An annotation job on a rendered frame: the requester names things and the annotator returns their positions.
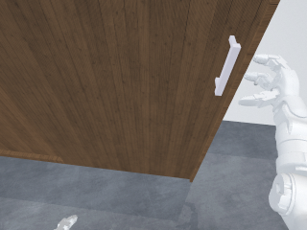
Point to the robot left hand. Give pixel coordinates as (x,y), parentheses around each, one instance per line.
(66,223)

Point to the wardrobe door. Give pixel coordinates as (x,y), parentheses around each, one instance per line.
(17,131)
(124,85)

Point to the handle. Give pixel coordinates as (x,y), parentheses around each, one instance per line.
(228,66)

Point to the right robot upper arm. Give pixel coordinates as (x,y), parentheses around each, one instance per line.
(288,197)

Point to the right robot forearm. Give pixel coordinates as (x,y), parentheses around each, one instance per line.
(290,118)

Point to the robot right hand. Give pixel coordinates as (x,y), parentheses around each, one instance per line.
(285,83)

